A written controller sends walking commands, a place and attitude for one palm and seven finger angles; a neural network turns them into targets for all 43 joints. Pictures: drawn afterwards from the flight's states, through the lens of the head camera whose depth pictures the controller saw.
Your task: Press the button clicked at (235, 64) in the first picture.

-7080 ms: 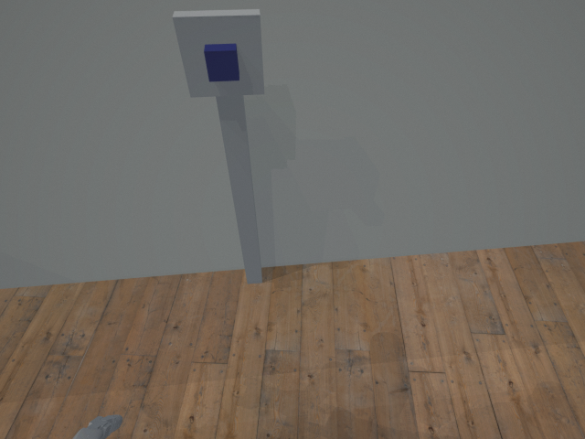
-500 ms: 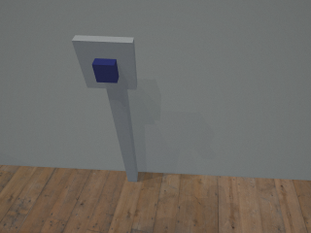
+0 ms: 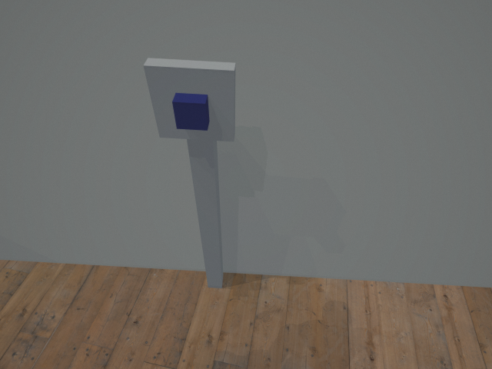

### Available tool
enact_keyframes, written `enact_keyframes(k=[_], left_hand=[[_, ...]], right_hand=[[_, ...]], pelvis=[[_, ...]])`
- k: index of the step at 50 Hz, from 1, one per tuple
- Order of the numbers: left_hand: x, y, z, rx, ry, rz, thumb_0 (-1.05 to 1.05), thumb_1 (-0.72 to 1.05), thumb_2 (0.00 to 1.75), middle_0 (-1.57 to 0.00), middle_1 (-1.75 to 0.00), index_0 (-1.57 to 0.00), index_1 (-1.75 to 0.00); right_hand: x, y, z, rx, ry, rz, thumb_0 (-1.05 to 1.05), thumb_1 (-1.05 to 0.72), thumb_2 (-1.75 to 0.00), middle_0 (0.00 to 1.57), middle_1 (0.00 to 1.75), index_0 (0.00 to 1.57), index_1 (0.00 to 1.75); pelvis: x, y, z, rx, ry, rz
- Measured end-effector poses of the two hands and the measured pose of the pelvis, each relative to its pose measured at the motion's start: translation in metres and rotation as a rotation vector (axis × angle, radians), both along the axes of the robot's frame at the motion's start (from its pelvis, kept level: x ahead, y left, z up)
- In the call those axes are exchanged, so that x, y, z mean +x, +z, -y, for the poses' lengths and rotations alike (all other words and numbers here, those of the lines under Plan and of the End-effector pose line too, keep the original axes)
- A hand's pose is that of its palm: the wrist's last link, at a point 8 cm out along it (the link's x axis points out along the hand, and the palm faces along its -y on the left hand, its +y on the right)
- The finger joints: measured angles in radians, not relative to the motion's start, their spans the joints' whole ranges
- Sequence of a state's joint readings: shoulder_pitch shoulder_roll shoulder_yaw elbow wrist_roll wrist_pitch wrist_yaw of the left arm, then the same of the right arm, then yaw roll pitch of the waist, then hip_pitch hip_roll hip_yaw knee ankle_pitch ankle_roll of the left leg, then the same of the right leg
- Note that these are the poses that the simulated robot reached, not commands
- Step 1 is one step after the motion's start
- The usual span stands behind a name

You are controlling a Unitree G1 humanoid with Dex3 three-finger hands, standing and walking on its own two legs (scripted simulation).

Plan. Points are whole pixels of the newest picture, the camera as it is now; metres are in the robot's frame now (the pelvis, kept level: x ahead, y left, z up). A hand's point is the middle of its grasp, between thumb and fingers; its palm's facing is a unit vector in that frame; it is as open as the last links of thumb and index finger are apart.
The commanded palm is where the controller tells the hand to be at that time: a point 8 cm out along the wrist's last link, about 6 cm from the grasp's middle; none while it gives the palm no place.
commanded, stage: come to a stop and stand still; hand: left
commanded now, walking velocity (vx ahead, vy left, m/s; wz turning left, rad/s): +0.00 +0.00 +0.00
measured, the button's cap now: (192, 111) +0.53 +0.14 +0.15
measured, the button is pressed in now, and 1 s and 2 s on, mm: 0 0 0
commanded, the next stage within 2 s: look again from close up in 0.54 s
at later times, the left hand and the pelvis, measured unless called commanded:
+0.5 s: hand out of the picture +0.04 +0.21 -0.18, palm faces -0.02 -0.98 -0.21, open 7.4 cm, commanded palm none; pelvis +0.02 +0.02 +0.00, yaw -1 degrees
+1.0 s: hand out of the picture +0.04 +0.22 -0.18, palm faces -0.03 -0.98 -0.20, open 7.4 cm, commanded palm none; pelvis +0.04 +0.04 +0.00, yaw -2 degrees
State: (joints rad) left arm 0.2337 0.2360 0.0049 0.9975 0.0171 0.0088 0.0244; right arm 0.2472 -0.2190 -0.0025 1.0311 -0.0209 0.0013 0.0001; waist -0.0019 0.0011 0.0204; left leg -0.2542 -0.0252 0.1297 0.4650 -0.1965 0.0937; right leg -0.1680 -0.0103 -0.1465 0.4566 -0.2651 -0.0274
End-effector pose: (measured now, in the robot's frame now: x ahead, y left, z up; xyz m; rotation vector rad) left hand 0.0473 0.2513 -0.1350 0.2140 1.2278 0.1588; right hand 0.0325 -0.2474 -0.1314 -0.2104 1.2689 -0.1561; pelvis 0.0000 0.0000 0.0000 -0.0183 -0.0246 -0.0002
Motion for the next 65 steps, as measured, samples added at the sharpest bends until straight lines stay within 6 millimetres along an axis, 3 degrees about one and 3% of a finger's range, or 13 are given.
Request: enact_keyframes(k=[13,25,43,55,65], left_hand=[[-0.026,-0.002,-0.018,0.008,0.016,-0.109,0.00,0.91,0.90,-0.20,-0.30,-0.20,-0.30],[-0.014,-0.010,-0.011,-0.034,0.002,-0.125,0.00,0.91,0.90,-0.20,-0.30,-0.20,-0.30],[0.002,-0.015,-0.014,-0.056,-0.006,-0.143,0.00,0.91,0.90,-0.20,-0.30,-0.20,-0.30],[-0.012,-0.014,-0.018,-0.046,0.004,-0.187,0.00,0.91,0.90,-0.20,-0.30,-0.20,-0.29],[-0.028,-0.011,-0.010,-0.043,0.015,-0.216,0.00,0.91,0.90,-0.20,-0.30,-0.20,-0.29]], right_hand=[[0.027,0.010,0.006,-0.047,0.017,0.018,0.01,-0.91,-0.90,0.20,0.30,0.20,0.30],[0.039,0.012,-0.009,-0.042,0.011,0.009,0.01,-0.91,-0.90,0.20,0.30,0.20,0.30],[0.015,0.002,-0.044,-0.002,-0.055,-0.072,0.01,-0.91,-0.90,0.20,0.30,0.20,0.30],[-0.006,-0.004,-0.055,0.013,-0.103,-0.107,0.01,-0.91,-0.90,0.20,0.30,0.20,0.30],[-0.019,-0.006,-0.053,0.027,-0.122,-0.130,0.01,-0.91,-0.90,0.20,0.30,0.20,0.30]], pelvis=[[0.009,0.003,-0.013,0.004,-0.008,-0.008],[0.023,0.004,-0.020,0.003,-0.014,-0.007],[0.036,0.003,-0.035,0.003,-0.026,-0.009],[0.035,0.003,-0.041,0.014,-0.042,-0.006],[0.033,0.004,-0.035,0.019,-0.045,-0.007]])
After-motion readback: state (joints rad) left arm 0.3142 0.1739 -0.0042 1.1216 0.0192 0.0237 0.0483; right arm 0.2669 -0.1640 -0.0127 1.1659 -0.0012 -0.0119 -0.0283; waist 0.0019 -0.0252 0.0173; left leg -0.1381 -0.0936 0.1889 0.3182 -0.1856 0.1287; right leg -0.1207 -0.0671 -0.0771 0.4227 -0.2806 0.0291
